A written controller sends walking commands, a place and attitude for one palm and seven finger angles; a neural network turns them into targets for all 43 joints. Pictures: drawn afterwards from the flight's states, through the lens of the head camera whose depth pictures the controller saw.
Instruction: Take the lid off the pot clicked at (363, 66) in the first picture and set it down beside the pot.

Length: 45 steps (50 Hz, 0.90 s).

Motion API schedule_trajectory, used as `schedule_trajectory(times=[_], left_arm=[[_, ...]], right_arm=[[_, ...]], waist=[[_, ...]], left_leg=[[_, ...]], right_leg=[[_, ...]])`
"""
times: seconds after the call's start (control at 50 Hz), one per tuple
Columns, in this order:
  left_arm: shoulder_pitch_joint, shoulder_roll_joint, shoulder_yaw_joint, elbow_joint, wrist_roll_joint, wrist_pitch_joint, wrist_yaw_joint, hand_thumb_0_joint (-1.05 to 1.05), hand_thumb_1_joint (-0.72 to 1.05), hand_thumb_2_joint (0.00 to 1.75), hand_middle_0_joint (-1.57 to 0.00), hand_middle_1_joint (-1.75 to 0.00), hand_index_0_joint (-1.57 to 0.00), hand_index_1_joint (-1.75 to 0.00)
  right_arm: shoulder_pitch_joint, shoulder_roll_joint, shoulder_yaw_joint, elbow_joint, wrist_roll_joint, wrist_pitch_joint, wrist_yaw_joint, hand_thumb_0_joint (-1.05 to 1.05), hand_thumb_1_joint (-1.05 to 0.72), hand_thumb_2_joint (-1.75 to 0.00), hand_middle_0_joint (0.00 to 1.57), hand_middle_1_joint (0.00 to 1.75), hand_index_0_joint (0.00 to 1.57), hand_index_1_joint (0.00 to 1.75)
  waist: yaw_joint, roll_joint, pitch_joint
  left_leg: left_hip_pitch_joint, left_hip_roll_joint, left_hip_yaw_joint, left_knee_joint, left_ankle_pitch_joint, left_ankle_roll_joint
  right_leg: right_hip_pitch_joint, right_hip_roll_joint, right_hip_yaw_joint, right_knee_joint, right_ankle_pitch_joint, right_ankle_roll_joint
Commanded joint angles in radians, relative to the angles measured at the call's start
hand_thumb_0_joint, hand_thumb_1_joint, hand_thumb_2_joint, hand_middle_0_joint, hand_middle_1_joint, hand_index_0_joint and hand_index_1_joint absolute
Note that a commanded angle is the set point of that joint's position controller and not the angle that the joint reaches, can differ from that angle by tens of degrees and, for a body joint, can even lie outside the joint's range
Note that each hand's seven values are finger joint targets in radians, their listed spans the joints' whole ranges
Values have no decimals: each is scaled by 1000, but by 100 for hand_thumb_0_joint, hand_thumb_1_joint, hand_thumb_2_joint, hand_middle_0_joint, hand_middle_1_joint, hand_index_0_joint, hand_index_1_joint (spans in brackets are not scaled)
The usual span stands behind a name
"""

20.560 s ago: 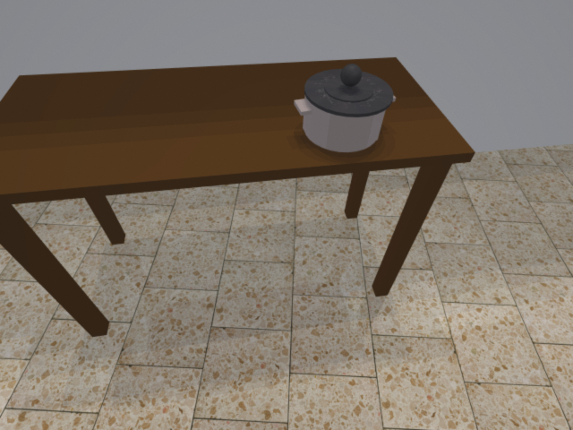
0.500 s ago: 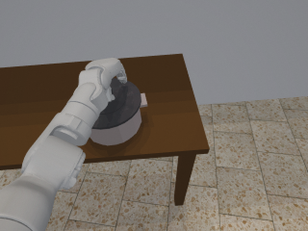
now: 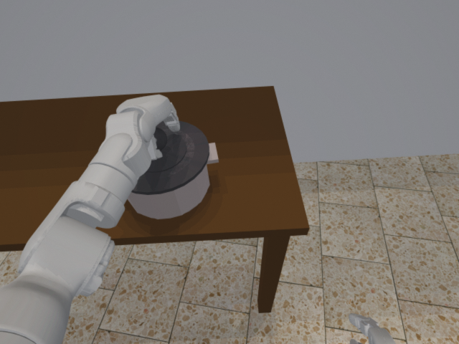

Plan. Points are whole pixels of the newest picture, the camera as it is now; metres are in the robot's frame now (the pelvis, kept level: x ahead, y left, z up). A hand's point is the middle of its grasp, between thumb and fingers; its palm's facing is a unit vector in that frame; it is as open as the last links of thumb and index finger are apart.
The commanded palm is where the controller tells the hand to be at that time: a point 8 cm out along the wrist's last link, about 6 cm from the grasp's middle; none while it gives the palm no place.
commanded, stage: close the fingers and squeeze the knob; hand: left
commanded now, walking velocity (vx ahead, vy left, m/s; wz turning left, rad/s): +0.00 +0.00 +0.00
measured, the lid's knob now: (154, 139) +0.47 +0.15 +0.11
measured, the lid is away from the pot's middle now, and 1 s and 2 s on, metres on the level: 0.00 0.01 0.01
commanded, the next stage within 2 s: lift the lid straight up in 1.56 s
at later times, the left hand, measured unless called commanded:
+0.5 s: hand (148, 144) +0.43 +0.15 +0.13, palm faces -0.34 -0.10 -0.93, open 8.5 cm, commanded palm +0.43 +0.16 +0.20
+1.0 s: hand (148, 143) +0.43 +0.15 +0.13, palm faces -0.34 -0.12 -0.93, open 7.5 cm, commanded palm +0.42 +0.16 +0.20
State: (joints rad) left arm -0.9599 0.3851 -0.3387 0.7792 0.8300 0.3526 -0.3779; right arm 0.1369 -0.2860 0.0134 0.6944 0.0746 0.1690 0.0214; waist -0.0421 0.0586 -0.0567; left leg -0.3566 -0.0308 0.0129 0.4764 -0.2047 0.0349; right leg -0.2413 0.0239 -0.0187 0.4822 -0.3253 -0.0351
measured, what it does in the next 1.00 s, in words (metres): stands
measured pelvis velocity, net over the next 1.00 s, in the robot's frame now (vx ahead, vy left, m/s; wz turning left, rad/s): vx -0.01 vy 0.02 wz -0.01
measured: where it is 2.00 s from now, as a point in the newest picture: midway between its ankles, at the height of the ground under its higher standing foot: outside the picture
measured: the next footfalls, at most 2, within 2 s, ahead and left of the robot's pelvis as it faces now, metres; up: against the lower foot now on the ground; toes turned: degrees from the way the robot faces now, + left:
none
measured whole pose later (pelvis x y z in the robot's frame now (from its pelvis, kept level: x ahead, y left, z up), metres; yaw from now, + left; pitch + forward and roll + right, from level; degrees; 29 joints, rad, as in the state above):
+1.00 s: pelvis -0.01 +0.02 +0.00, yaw -1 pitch +4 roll +0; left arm -0.95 0.38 -0.33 0.81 0.82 0.32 -0.36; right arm 0.19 -0.27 0.02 0.72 0.07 0.16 0.02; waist -0.05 0.07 -0.06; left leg -0.35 -0.04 0.03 0.47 -0.19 0.06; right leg -0.24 0.01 0.00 0.48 -0.31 -0.01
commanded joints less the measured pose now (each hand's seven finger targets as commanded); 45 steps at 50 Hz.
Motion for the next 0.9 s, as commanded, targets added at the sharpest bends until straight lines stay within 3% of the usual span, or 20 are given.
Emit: schedule_trajectory(times=[0.0,0.02,0.04,0.08,0.14,0.18,0.26,0.32,0.36,0.4,0.46,0.48,0.52,0.54,0.58,0.64,0.68,0.72,0.82,0.88], left_arm=[[-471,158,60,-166,23,4,35,0,-10,108,-56,-68,-56,-68],[-460,147,53,-155,19,5,30,0,-9,108,-56,-69,-56,-69],[-469,201,96,-173,15,4,29,0,-8,107,-56,-71,-56,-71],[-503,237,114,-168,16,0,26,0,-6,107,-56,-75,-56,-75],[-622,221,83,-248,22,-15,26,0,-3,107,-56,-80,-56,-80],[-600,199,73,-262,21,-26,29,0,-1,106,-57,-82,-57,-82],[-435,224,116,-129,15,-29,34,0,4,104,-58,-87,-58,-87],[-453,187,82,-117,17,-23,34,0,7,103,-59,-90,-59,-90],[-572,211,85,-248,26,-28,41,0,9,101,-60,-92,-60,-92],[-583,234,107,-288,25,-39,48,0,12,100,-61,-94,-61,-94],[-479,218,109,-131,10,-30,45,0,16,98,-63,-96,-63,-96],[-451,228,118,-77,8,-24,46,0,17,97,-64,-97,-64,-97],[-502,246,125,-128,17,-30,49,0,20,95,-65,-98,-65,-98],[-561,216,92,-188,22,-36,51,0,21,94,-66,-99,-66,-99],[-546,180,68,-176,34,-35,58,0,24,92,-67,-100,-67,-100],[-505,223,114,-114,31,-30,64,0,28,88,-69,-101,-69,-101],[-526,183,79,-98,22,-24,60,0,31,86,-71,-102,-71,-102],[-589,166,61,-160,26,-27,60,0,34,83,-72,-102,-72,-102],[-538,234,131,-152,26,-34,63,0,41,75,-77,-103,-77,-103],[-521,160,68,-170,15,-30,57,0,47,69,-80,-103,-80,-103]], right_arm=[[-47,-110,-29,-104,3,-22,-2,0,-90,-90,20,30,20,30],[-45,-113,-30,-106,2,-20,0,0,-90,-90,20,30,20,30],[-51,-117,-28,-109,2,-18,-3,0,-90,-90,20,30,20,30],[-58,-114,-22,-109,1,-17,-13,0,-90,-90,20,30,20,30],[-58,-109,-27,-105,-1,-20,-17,0,-90,-90,20,30,20,30],[-51,-107,-28,-106,-3,-28,-14,0,-90,-90,20,30,20,30],[-39,-110,-22,-103,1,-24,-11,0,-90,-90,20,30,20,30],[-44,-113,-22,-103,2,-15,-11,0,-90,-90,20,30,20,30],[-46,-113,-29,-111,-3,-20,-8,0,-90,-90,20,30,20,30],[-40,-113,-34,-114,-7,-34,-9,0,-90,-90,20,30,20,30],[-18,-117,-31,-89,-1,-30,-14,0,-90,-90,20,30,20,30],[-16,-120,-27,-83,2,-26,-16,0,-90,-90,20,30,20,30],[-26,-126,-29,-92,0,-25,-16,0,-90,-90,20,30,20,30],[-21,-119,-30,-94,-4,-30,-13,0,-90,-90,20,30,20,30],[-18,-115,-35,-90,-4,-34,-9,0,-90,-90,20,30,20,30],[-7,-123,-32,-86,-4,-32,-7,0,-90,-90,20,30,20,30],[-13,-118,-32,-84,-1,-30,-10,0,-90,-90,20,30,20,30],[-15,-120,-38,-87,-5,-33,-9,0,-90,-90,20,30,20,30],[-5,-124,-37,-92,-11,-43,-10,0,-90,-90,20,30,20,30],[-17,-114,-37,-95,-6,-39,-7,0,-90,-90,20,30,20,30]], waist=[[-21,-82,-354],[-20,-92,-346],[-13,-108,-358],[-13,-141,-362],[-32,-100,-376],[-25,-57,-392],[-3,-108,-346],[-8,-97,-313],[-15,-63,-391],[-15,-37,-428],[-18,-138,-309],[-13,-144,-275],[-5,-89,-315],[-12,-58,-359],[-16,-39,-365],[-8,-76,-339],[-18,-87,-322],[-22,-60,-364],[-3,-81,-403],[-14,-73,-358]], left_leg=[[308,-45,-23,32,355,43],[292,-48,-19,30,343,43],[287,-46,-17,26,326,44],[260,-52,-10,23,297,49],[299,-49,-15,22,295,51],[333,-48,-27,24,321,47],[274,-43,-25,15,293,42],[251,-44,-16,1,259,40],[314,-40,-31,3,286,42],[359,-38,-41,14,322,44],[268,-38,-29,-5,247,46],[241,-38,-27,-18,216,43],[260,-39,-28,-25,214,40],[301,-39,-35,-20,239,41],[329,-33,-47,-9,268,36],[292,-31,-43,-21,236,34],[281,-34,-38,-26,202,37],[323,-31,-47,-24,231,34],[321,-33,-42,-13,278,38],[329,-32,-38,-12,279,39]], right_leg=[[-25,31,16,-28,495,7],[-19,32,14,-31,498,6],[-1,27,22,-31,501,10],[24,21,30,-34,510,15],[-4,21,30,-41,492,13],[-22,26,22,-34,475,6],[-9,28,13,-31,437,6],[-21,27,9,-40,409,6],[-17,29,15,-38,413,3],[-22,33,16,-38,423,-1],[-35,35,6,-52,381,6],[-38,35,5,-56,350,7],[-30,33,6,-55,331,2],[-35,33,6,-50,346,0],[-64,39,0,-45,334,-5],[-49,41,-4,-49,315,-4],[-62,39,-2,-55,294,-1],[-70,41,-4,-52,302,-6],[-18,38,3,-46,367,-5],[-50,38,0,-50,361,-2]])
